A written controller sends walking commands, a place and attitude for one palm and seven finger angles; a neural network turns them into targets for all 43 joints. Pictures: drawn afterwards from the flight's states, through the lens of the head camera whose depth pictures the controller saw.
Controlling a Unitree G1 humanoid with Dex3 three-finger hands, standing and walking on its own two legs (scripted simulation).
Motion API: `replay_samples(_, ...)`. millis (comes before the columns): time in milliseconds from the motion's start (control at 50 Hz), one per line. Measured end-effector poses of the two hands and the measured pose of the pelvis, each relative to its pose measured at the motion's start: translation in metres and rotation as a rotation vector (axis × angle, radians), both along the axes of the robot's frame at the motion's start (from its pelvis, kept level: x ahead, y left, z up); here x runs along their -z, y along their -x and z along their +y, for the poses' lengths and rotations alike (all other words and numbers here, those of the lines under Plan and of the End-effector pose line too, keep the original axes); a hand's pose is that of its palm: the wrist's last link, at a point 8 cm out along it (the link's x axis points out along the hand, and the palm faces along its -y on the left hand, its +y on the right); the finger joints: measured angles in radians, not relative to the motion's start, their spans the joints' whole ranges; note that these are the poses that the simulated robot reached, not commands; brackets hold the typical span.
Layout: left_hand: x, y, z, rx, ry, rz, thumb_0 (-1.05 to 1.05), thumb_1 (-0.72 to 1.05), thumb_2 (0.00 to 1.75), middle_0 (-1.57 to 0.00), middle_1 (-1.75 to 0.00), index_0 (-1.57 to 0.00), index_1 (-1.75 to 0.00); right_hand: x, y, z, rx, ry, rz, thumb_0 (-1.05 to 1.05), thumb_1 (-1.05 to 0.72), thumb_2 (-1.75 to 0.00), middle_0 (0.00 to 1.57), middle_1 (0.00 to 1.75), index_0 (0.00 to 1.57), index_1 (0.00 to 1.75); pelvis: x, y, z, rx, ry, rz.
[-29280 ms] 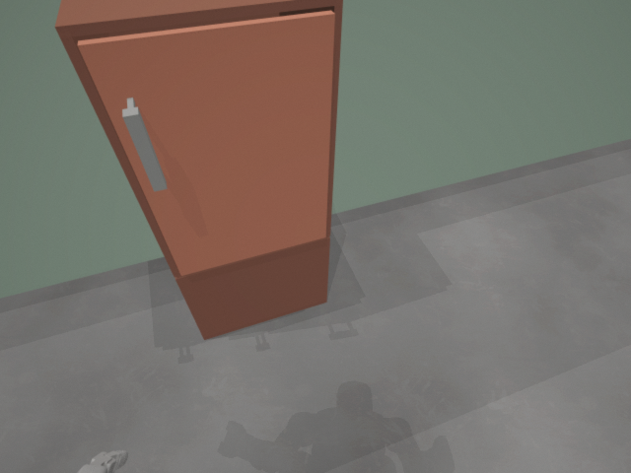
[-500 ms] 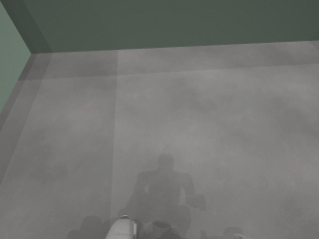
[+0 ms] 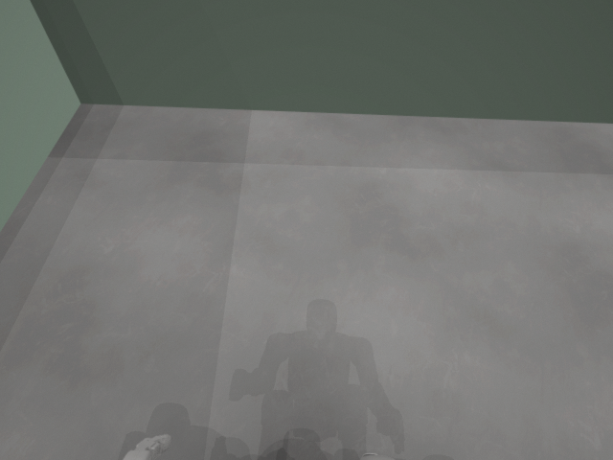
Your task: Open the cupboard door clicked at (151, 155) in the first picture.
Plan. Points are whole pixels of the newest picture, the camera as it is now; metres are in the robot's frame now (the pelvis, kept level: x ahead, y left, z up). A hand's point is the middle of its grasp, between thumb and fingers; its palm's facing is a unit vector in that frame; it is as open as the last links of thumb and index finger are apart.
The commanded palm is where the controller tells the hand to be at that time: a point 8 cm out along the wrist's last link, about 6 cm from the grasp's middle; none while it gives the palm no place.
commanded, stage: turn to face it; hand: left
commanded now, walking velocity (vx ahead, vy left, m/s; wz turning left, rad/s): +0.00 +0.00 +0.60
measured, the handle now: out of the picture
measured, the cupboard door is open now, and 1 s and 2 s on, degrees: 43 43 43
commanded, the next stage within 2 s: none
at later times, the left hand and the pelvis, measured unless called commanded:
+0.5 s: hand out of the picture +0.00 +0.18 -0.20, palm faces +0.37 -0.90 -0.24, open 7.3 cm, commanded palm none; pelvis +0.05 -0.02 -0.02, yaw +20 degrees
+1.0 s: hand out of the picture +0.05 +0.14 -0.16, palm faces +0.60 -0.75 -0.27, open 7.3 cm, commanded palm none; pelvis +0.10 -0.06 +0.00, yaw +38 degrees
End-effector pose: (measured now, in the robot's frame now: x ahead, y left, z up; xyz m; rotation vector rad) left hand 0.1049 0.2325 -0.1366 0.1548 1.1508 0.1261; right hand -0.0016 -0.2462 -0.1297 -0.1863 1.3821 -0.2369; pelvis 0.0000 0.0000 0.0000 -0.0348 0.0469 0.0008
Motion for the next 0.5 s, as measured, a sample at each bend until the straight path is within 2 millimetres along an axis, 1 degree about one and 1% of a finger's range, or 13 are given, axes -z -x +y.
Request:
replay_samples(60, -0.007, -0.018, -0.008, -0.013, -0.024, -0.043, 0.00, 0.91, 0.89, -0.20, -0.30, -0.20, -0.30, 0.006, -0.007, -0.016, -0.005, -0.011, 0.018, 0.00, -0.92, -0.90, 0.21, 0.30, 0.20, 0.30, 0.002, -0.009, -0.015, -0.035, -0.006, 0.003)
replay_samples(100, -0.007, -0.025, -0.012, -0.028, -0.050, -0.080, 0.00, 0.91, 0.89, -0.20, -0.30, -0.20, -0.30, 0.015, -0.016, -0.028, -0.014, -0.023, 0.019, 0.00, -0.91, -0.90, 0.21, 0.30, 0.20, 0.30, 0.009, -0.017, -0.027, -0.057, -0.033, 0.008)
replay_samples(140, -0.010, -0.023, -0.016, -0.049, -0.072, -0.085, 0.00, 0.91, 0.89, -0.20, -0.30, -0.20, -0.30, 0.020, -0.030, -0.039, -0.030, -0.028, 0.017, 0.00, -0.91, -0.90, 0.20, 0.30, 0.20, 0.30, 0.011, -0.020, -0.034, -0.073, -0.036, 0.003)
replay_samples(180, -0.014, -0.015, -0.019, -0.075, -0.081, -0.071, 0.00, 0.91, 0.89, -0.20, -0.30, -0.20, -0.30, 0.019, -0.050, -0.046, -0.063, -0.031, 0.006, 0.00, -0.91, -0.90, 0.20, 0.30, 0.20, 0.30, 0.008, -0.025, -0.038, -0.114, -0.042, -0.009)
replay_samples(260, -0.016, 0.009, -0.022, -0.154, -0.079, -0.031, 0.00, 0.91, 0.89, -0.20, -0.30, -0.21, -0.30, 0.012, -0.096, -0.051, -0.146, -0.038, -0.031, 0.00, -0.91, -0.90, 0.20, 0.30, 0.20, 0.30, 0.002, -0.034, -0.044, -0.183, -0.063, -0.021)
replay_samples(320, -0.011, 0.033, -0.023, -0.217, -0.066, 0.010, 0.00, 0.91, 0.89, -0.20, -0.30, -0.21, -0.30, 0.007, -0.136, -0.046, -0.226, -0.038, -0.069, 0.00, -0.91, -0.90, 0.20, 0.30, 0.19, 0.30, 0.001, -0.040, -0.044, -0.230, -0.072, -0.024)
replay_samples(380, -0.002, 0.063, -0.022, -0.281, -0.048, 0.064, 0.00, 0.91, 0.89, -0.20, -0.30, -0.21, -0.30, 0.004, -0.178, -0.032, -0.315, -0.032, -0.116, 0.00, -0.91, -0.90, 0.20, 0.30, 0.19, 0.30, 0.004, -0.043, -0.041, -0.272, -0.069, -0.027)
replay_samples(440, 0.012, 0.095, -0.016, -0.349, -0.028, 0.126, 0.00, 0.91, 0.89, -0.20, -0.30, -0.21, -0.30, 0.001, -0.219, -0.010, -0.406, -0.021, -0.177, 0.00, -0.91, -0.90, 0.20, 0.30, 0.19, 0.30, 0.012, -0.047, -0.032, -0.315, -0.061, -0.027)
replay_samples(480, 0.025, 0.115, -0.009, -0.391, -0.017, 0.166, 0.00, 0.91, 0.89, -0.20, -0.30, -0.21, -0.30, 0.003, -0.243, 0.005, -0.462, -0.010, -0.235, 0.00, -0.91, -0.90, 0.20, 0.30, 0.19, 0.30, 0.022, -0.049, -0.024, -0.339, -0.049, -0.022)
replay_samples(500, 0.029, 0.123, -0.006, -0.409, -0.015, 0.189, 0.00, 0.91, 0.89, -0.20, -0.30, -0.21, -0.30, 0.002, -0.252, 0.011, -0.481, -0.007, -0.257, 0.00, -0.91, -0.90, 0.20, 0.30, 0.19, 0.30, 0.025, -0.049, -0.022, -0.352, -0.051, -0.022)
